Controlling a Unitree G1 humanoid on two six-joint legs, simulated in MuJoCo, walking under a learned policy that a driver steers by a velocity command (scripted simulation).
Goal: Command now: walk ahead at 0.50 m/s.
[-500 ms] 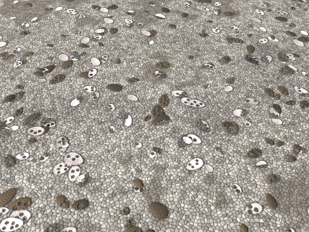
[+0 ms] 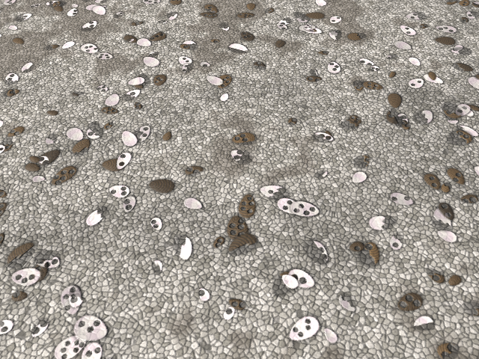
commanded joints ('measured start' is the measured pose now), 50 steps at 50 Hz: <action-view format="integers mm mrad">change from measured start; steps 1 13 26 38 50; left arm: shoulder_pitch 107 339 251 -12 202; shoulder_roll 42 89 81 19 120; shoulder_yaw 2 -5 5 1 43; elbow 18 90 44 -58 -42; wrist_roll -8 -8 -13 3 25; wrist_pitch -17 -35 -12 51 36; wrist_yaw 7 13 12 -31 -19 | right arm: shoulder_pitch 44 -357 -96 35 53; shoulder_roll -38 -39 -132 -83 -185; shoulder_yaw -12 1 -43 -13 -38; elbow -46 -188 -119 -52 -55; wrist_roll -25 -9 -4 -3 -9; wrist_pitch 11 36 2 -44 6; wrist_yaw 13 31 10 -16 -35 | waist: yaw -7 65 -25 21 171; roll -56 -79 18 38 53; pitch -20 43 -96 43 -156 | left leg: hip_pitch -206 -330 311 218 301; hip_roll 93 86 364 215 263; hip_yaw -54 51 -396 99 263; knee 3 -470 -943 -1033 -279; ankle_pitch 73 357 26 478 1009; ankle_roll -9 -63 162 26 -1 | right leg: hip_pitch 147 284 -293 -370 188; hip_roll -276 -221 -86 -136 45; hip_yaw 323 158 172 96 -14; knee -324 -369 796 421 3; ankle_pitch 35 291 -201 144 -81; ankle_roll -115 -102 -9 37 -158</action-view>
